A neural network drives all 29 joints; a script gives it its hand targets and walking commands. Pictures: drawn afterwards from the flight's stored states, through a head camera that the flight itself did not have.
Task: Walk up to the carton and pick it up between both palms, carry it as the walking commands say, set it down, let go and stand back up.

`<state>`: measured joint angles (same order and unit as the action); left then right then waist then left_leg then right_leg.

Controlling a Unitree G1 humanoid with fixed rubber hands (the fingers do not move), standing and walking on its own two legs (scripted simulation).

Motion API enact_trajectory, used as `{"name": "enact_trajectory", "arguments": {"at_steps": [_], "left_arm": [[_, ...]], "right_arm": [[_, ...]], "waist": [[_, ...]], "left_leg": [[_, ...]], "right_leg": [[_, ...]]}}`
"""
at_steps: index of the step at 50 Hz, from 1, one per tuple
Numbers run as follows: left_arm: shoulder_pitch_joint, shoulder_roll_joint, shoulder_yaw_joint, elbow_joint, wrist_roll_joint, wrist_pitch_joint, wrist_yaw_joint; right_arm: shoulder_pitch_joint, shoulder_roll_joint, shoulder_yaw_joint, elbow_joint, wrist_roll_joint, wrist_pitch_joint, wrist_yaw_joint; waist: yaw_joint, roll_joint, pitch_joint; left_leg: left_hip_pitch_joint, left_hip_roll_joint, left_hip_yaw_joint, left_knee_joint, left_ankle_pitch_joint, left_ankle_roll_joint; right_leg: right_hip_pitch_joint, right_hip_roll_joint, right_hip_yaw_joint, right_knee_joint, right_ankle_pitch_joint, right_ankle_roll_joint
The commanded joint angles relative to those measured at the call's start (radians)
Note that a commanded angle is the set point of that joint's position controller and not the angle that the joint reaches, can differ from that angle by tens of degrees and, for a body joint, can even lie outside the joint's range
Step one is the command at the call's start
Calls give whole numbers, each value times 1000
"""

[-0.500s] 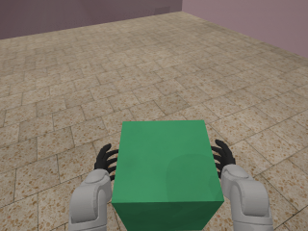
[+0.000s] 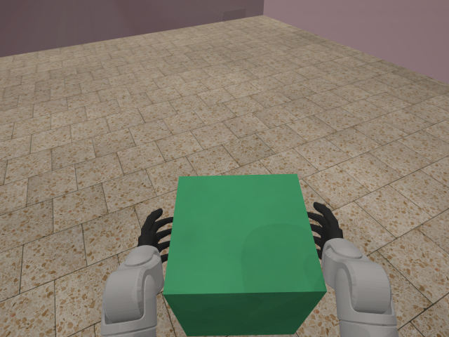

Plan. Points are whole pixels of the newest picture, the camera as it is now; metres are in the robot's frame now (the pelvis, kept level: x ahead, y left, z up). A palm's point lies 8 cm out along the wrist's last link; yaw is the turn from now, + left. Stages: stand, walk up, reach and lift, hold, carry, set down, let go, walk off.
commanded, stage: carry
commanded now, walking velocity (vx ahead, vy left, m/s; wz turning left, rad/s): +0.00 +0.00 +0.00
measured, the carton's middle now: (239, 259) +0.29 +0.00 +0.02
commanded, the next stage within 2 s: none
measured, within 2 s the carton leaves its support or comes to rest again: neither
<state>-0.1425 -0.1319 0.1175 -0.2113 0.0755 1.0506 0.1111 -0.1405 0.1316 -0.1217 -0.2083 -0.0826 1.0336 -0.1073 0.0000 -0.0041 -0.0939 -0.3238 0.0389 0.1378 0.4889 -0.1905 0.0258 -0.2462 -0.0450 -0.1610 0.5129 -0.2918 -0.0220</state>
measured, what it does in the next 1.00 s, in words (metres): walks ahead: left foot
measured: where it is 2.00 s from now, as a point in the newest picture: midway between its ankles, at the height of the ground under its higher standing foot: (231, 268)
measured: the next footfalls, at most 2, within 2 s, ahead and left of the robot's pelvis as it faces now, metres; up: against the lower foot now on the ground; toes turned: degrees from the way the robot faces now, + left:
left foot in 1.00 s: +0.20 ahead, +0.10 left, +0.00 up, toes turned +11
right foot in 1.40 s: +0.57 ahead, -0.11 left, +0.00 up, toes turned -7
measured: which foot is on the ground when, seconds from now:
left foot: down 0.00-0.88, up 0.90-0.98, down 1.00-1.00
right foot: down 0.00-1.00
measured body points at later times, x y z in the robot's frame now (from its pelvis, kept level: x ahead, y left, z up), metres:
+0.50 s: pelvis +0.00 +0.00 +0.00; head -0.02 +0.00 +0.45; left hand +0.28 +0.15 +0.09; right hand +0.28 -0.15 +0.09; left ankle +0.04 +0.10 -0.74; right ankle -0.01 -0.10 -0.74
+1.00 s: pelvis +0.15 +0.01 -0.01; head +0.16 +0.01 +0.44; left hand +0.41 +0.17 +0.07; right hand +0.42 -0.13 +0.08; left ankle +0.16 +0.09 -0.73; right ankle -0.01 -0.10 -0.73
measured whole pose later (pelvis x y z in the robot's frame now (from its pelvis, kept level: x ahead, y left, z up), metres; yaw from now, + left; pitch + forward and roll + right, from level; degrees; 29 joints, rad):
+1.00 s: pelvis +0.15 +0.01 -0.01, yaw +1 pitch +4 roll +2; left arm -0.04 -0.13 0.06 -0.52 0.05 1.22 0.13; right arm -0.05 0.13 -0.06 -0.51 -0.05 1.21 -0.13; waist 0.02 -0.04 -0.07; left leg -0.35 0.01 0.22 0.57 -0.34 0.04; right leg -0.01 -0.09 -0.18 0.44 -0.46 0.02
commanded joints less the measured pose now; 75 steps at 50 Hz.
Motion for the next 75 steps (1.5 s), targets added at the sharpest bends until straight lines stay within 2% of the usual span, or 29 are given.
{"name": "enact_trajectory", "arguments": {"at_steps": [1,20,21,22,25,30,35,38,40,42,43,44,45,46,49,50,51,52,53,55,56,62,66,69,70,71,72,73,75], "left_arm": [[-386,-743,-532,-79,-212,-15,-127],[-383,-735,-531,-79,-213,-15,-126],[-384,-728,-524,-70,-209,-15,-125],[-390,-852,-657,-307,-302,8,-122],[-333,-781,-622,-255,-267,79,-110],[-342,-758,-624,-276,-272,139,-110],[-343,-774,-618,-289,-279,173,-105],[-334,-776,-612,-295,-284,186,-108],[-321,-798,-617,-307,-294,186,-112],[-289,-815,-619,-306,-299,179,-111],[-270,-813,-617,-306,-298,174,-108],[-264,-809,-621,-313,-295,171,-105],[-268,-808,-625,-321,-289,171,-101],[-289,-810,-636,-348,-290,167,-102],[-282,-796,-652,-405,-317,159,-105],[-263,-796,-657,-417,-323,156,-106],[-326,-797,-677,-466,-337,155,-109],[-346,-806,-699,-489,-353,158,-119],[-321,-814,-711,-468,-364,157,-123],[-256,-832,-701,-401,-353,152,-123],[-239,-825,-689,-392,-329,152,-120],[-223,-817,-683,-380,-276,139,-84],[-241,-795,-702,-398,-284,148,-79],[-232,-783,-695,-400,-293,153,-88],[-212,-776,-688,-388,-291,153,-90],[-199,-763,-682,-386,-284,152,-91],[-224,-781,-671,-356,-283,155,-99],[-267,-823,-686,-363,-316,154,-110],[-295,-880,-706,-405,-330,135,-124]], "right_arm": [[-368,730,537,-65,211,-2,125],[-364,722,534,-70,211,-2,122],[-372,716,529,-61,209,-2,122],[-387,848,674,-299,309,19,117],[-310,767,636,-238,274,87,103],[-315,738,634,-275,277,140,102],[-307,742,611,-277,279,170,94],[-291,765,612,-272,277,184,85],[-284,789,629,-292,284,186,81],[-296,796,648,-322,297,187,83],[-305,794,658,-334,305,187,87],[-307,794,666,-344,311,187,91],[-310,792,669,-344,316,187,95],[-306,803,676,-343,319,184,100],[-238,818,682,-362,312,170,91],[-215,828,694,-373,311,164,88],[-191,833,696,-389,305,156,86],[-199,841,693,-392,298,149,81],[-243,841,698,-447,312,145,77],[-243,844,703,-440,314,148,82],[-242,850,711,-412,321,151,87],[-262,824,695,-371,349,150,121],[-220,785,676,-368,329,154,124],[-230,763,688,-390,319,161,123],[-237,751,691,-390,314,167,125],[-248,741,693,-385,310,174,130],[-246,743,708,-392,299,175,135],[-232,773,702,-371,280,171,127],[-276,851,717,-386,310,155,135]], "waist": [[0,2,-176],[3,1,-180],[6,3,-183],[9,7,-170],[9,-13,-105],[1,-52,-45],[0,60,-50],[5,88,-113],[13,57,-133],[29,-54,-150],[38,-140,-162],[36,-229,-129],[37,-235,-49],[37,-159,-2],[4,-111,-142],[-15,-113,-245],[-51,-30,-274],[-34,220,-262],[-29,159,-235],[-26,21,-198],[-26,13,-132],[-18,155,-6],[-21,197,3],[7,167,-92],[33,112,-170],[58,-34,-205],[30,-299,-226],[17,-193,-255],[18,-43,-165]], "left_leg": [[78,103,-106,-67,122,14],[78,103,-102,-63,126,13],[80,94,-98,-65,45,13],[77,88,-95,-71,-58,14],[13,63,-91,-85,-327,19],[-17,42,-31,-32,-244,13],[108,122,-161,-152,-215,59],[229,190,-233,-136,48,105],[214,181,-173,-56,240,96],[22,100,-30,136,334,32],[-140,62,32,258,277,-3],[-327,20,98,313,-7,-30],[-480,-6,84,294,-359,-27],[-515,-1,65,243,-412,-16],[-48,-79,140,-30,-107,9],[264,-79,134,-92,58,33],[491,49,-99,-181,-53,100],[668,332,-570,-235,201,227],[708,383,-589,-194,468,267],[630,344,-420,-211,369,195],[603,323,-369,-246,352,160],[371,186,-46,-353,365,76],[358,174,25,-285,535,52],[319,158,78,-7,613,11],[244,129,99,208,570,-12],[51,78,82,492,414,-30],[-204,-84,-2,733,-208,-25],[-253,-22,-143,902,-259,6],[-239,49,-159,881,-166,-3]], "right_leg": [[40,-108,116,-92,123,-9],[34,-110,115,-89,131,-11],[23,-102,111,-93,58,-15],[14,-98,100,-98,-41,-19],[-5,-111,145,-168,-322,-40],[31,-156,180,-218,-297,-61],[-8,-78,48,-44,-93,-11],[-45,-66,16,47,-25,23],[32,-57,25,-26,9,14],[274,-87,109,-64,263,-25],[427,-143,197,-80,468,-59],[553,-239,292,-136,673,-99],[613,-316,359,-167,785,-138],[624,-343,357,-180,846,-149],[440,-212,43,-21,1022,-37],[273,-161,-53,130,910,7],[-1,-103,-110,366,628,51],[-337,32,-70,629,-7,76],[-470,14,89,788,-185,52],[-522,-81,177,752,-134,34],[-556,-90,155,672,-132,46],[-324,-27,-17,220,115,57],[-180,37,-75,49,213,29],[72,94,-104,-18,208,10],[250,95,-97,-41,163,5],[379,-58,181,-122,-71,-44],[449,-328,716,-350,-205,-181],[431,-405,733,-379,-236,-220],[254,-332,523,-350,-75,-170]]}}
